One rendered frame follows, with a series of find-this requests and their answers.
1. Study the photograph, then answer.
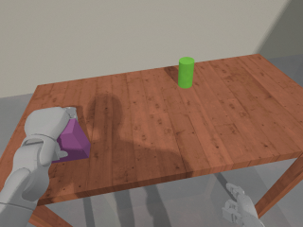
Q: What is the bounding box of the right robot forearm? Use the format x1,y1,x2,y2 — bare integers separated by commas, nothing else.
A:
241,216,265,227

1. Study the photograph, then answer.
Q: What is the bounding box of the sponge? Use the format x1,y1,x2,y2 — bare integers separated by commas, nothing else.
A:
51,118,91,164

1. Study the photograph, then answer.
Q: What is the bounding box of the left robot forearm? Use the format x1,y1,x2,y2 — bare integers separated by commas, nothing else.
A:
0,134,56,227

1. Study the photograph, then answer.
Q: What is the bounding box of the right robot hand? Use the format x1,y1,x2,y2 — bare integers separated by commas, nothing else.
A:
222,183,258,226

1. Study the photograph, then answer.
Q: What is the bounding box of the left robot hand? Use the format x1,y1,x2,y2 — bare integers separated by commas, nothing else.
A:
24,107,79,161

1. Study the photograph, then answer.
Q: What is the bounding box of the table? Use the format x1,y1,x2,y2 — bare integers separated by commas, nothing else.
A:
0,53,303,227

